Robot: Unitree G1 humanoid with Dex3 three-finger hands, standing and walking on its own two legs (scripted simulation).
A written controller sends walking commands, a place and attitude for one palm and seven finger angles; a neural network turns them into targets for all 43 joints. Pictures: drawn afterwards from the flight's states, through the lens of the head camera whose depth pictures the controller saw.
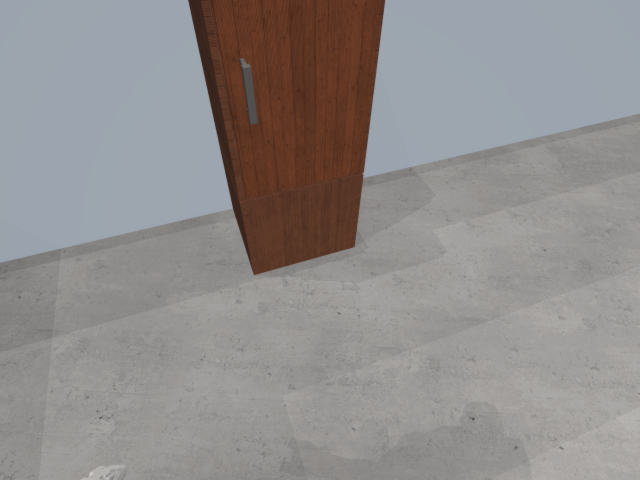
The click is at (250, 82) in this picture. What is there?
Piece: cupboard door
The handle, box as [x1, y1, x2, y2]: [239, 58, 257, 123]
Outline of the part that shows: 239,58 242,68 247,104 246,109 250,123 256,123 257,121 250,66 249,64 245,63 243,58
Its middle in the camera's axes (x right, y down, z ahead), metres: -0.18 -0.35 +0.93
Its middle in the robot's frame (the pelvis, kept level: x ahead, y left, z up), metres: +0.93 +0.23 +0.01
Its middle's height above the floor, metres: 0.78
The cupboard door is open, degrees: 0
